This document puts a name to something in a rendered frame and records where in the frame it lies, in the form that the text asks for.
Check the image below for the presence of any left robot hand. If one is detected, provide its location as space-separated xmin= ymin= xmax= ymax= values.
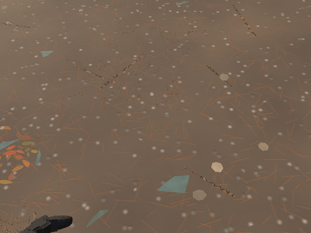
xmin=19 ymin=215 xmax=73 ymax=233

